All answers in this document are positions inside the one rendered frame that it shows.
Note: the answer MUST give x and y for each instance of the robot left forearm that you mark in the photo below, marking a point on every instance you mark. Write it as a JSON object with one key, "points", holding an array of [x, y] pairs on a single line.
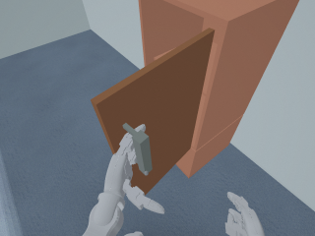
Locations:
{"points": [[106, 218]]}

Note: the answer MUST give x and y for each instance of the robot right hand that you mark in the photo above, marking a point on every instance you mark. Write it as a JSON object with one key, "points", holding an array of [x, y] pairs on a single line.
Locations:
{"points": [[247, 222]]}

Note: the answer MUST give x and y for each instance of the robot left hand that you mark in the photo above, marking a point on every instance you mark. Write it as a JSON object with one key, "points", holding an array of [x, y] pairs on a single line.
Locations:
{"points": [[120, 167]]}

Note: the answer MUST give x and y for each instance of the cupboard door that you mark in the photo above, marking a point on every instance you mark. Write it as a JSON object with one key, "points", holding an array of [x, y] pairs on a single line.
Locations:
{"points": [[165, 96]]}

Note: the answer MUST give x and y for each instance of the handle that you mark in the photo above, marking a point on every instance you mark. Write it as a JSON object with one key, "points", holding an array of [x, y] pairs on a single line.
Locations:
{"points": [[141, 143]]}

